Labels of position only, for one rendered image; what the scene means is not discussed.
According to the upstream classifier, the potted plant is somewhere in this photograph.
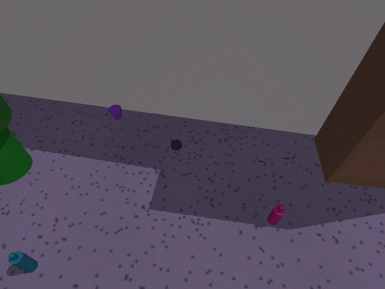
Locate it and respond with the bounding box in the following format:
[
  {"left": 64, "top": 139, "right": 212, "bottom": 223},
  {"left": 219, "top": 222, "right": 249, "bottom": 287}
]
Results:
[{"left": 0, "top": 95, "right": 32, "bottom": 185}]

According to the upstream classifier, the bookshelf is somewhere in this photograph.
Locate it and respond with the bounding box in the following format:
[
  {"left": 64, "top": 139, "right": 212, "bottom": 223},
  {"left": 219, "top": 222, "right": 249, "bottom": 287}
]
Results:
[{"left": 314, "top": 23, "right": 385, "bottom": 188}]

